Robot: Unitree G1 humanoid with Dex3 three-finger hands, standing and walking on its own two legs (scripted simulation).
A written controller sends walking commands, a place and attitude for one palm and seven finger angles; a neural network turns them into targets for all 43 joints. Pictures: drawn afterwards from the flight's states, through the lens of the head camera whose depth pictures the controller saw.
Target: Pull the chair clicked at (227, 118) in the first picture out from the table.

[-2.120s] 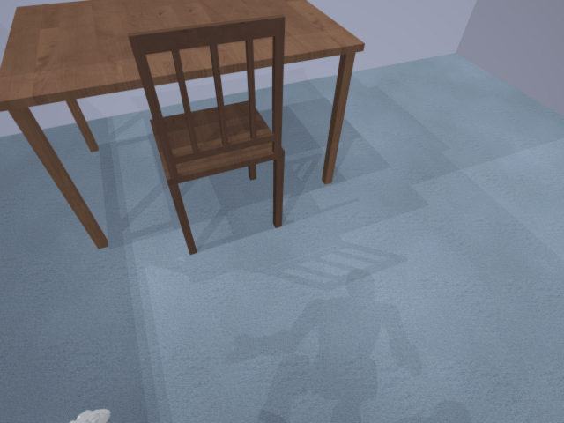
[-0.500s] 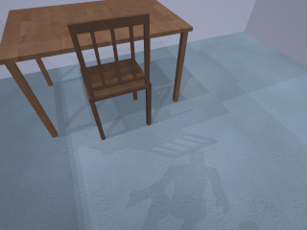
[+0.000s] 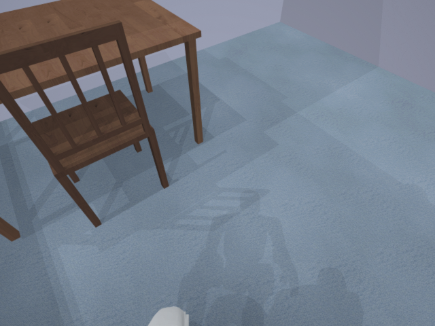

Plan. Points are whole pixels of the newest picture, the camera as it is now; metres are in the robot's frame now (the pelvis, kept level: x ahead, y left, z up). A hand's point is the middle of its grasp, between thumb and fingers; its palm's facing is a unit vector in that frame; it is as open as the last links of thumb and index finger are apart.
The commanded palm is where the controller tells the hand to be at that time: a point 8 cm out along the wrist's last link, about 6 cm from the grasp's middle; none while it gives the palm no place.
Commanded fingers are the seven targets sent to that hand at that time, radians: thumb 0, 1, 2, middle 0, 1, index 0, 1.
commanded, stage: walk to a spot facing it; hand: left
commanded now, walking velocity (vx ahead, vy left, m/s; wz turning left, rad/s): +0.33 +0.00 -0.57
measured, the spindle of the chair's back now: (83, 100) +0.78 +0.53 -0.08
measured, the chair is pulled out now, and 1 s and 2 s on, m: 0.00 0.00 0.00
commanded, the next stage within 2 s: none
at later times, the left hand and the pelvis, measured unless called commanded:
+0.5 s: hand (124, 247) +0.31 +0.27 -0.17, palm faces -0.23 -0.95 -0.21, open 7.4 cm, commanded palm none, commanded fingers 0.00 0.90 0.90 -0.20 -0.30 -0.20 -0.30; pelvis +0.21 +0.07 +0.00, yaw -19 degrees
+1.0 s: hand (198, 180) +0.53 +0.11 -0.17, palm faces -0.61 -0.76 -0.22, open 7.3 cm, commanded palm none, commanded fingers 0.00 0.90 0.90 -0.20 -0.30 -0.20 -0.30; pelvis +0.31 +0.03 -0.01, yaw -36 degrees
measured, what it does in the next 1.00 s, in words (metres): walks ahead, turning right: left foot, then right foot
